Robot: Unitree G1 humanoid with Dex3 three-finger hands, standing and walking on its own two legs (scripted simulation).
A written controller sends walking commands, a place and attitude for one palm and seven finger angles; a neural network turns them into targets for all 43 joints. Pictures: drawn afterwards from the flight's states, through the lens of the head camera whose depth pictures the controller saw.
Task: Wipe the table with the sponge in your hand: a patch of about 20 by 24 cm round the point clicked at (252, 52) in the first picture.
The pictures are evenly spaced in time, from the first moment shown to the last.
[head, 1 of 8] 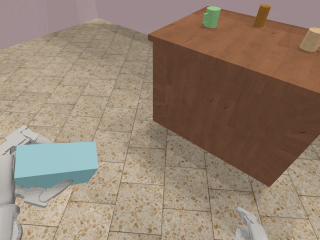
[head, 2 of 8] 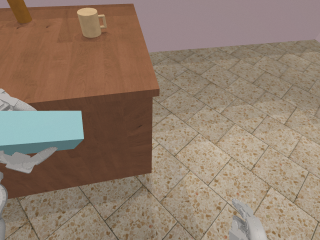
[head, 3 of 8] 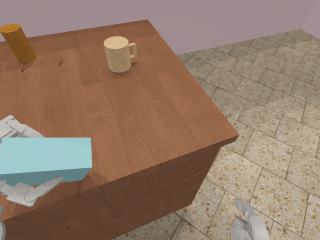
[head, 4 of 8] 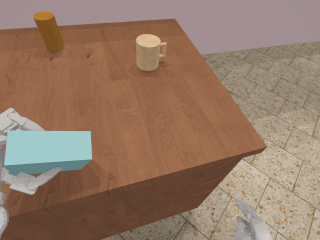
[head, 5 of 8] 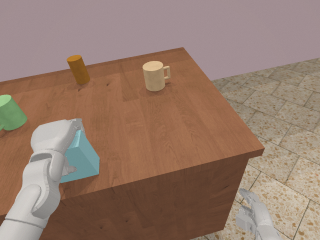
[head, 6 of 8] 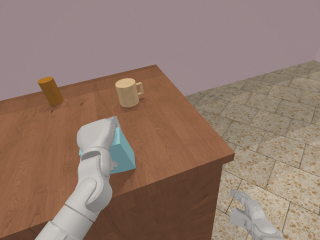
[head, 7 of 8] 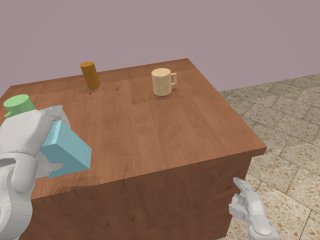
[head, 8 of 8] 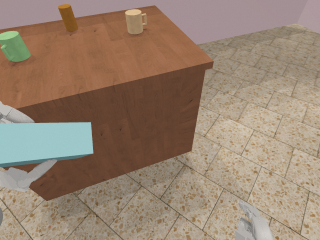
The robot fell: no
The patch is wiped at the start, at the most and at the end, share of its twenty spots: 0.00 1.00 1.00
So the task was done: yes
